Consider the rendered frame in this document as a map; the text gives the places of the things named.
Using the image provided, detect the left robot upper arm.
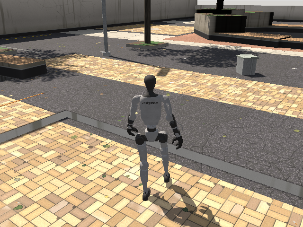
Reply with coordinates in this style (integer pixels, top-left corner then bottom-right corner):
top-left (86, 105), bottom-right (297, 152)
top-left (129, 95), bottom-right (141, 121)

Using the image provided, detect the right robot thigh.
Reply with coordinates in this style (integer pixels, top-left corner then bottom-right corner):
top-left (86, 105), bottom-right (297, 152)
top-left (158, 131), bottom-right (168, 155)

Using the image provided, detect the right robot upper arm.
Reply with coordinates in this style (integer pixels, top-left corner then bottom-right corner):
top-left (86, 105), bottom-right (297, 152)
top-left (160, 95), bottom-right (173, 122)

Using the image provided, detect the robot left forearm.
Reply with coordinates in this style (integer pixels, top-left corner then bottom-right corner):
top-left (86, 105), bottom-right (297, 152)
top-left (127, 114), bottom-right (134, 129)

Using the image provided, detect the robot right forearm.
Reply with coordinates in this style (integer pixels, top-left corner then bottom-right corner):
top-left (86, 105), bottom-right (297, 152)
top-left (169, 114), bottom-right (181, 137)

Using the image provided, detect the left robot hand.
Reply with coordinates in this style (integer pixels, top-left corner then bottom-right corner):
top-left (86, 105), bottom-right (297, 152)
top-left (127, 127), bottom-right (138, 136)

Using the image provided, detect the right robot hand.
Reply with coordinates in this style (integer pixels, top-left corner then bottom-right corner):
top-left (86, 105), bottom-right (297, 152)
top-left (172, 136), bottom-right (183, 149)

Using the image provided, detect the robot head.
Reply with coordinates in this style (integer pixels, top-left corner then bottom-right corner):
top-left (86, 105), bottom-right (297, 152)
top-left (142, 75), bottom-right (158, 97)

